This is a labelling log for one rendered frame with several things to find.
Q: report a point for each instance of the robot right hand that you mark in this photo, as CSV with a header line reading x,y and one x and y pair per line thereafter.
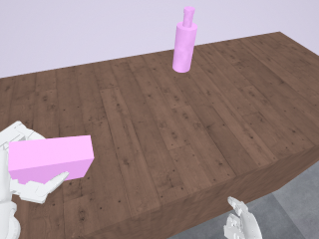
x,y
245,227

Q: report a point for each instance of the sponge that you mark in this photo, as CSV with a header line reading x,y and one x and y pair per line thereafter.
x,y
40,160

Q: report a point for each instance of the table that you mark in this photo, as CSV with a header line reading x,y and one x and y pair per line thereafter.
x,y
169,147

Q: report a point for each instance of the robot left hand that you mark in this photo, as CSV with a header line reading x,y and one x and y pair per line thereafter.
x,y
31,191

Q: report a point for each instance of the robot left forearm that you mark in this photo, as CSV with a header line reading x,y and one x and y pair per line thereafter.
x,y
9,226

